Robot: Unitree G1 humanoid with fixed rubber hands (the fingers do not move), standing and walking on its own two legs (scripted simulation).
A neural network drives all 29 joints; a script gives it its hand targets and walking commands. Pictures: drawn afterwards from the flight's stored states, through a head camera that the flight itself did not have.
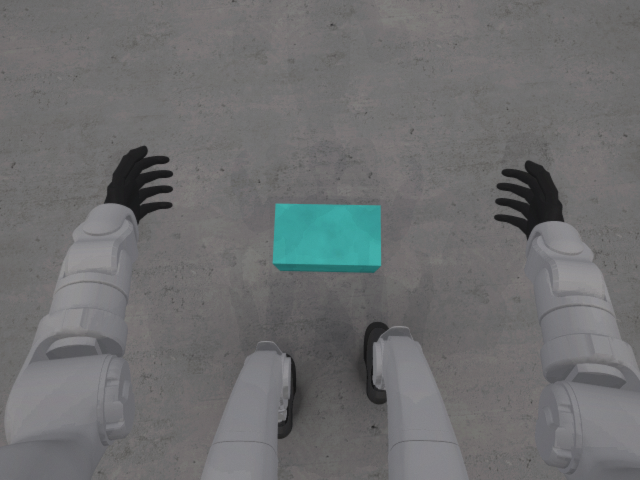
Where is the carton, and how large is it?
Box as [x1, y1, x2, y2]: [273, 204, 380, 272]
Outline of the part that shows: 275,205 273,263 280,270 373,272 380,265 380,205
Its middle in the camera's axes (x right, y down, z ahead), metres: +0.02 +0.01 +1.02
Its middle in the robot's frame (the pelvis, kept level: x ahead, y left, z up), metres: +0.48 +0.00 -0.61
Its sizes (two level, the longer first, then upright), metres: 0.262 0.151 0.148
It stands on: the floor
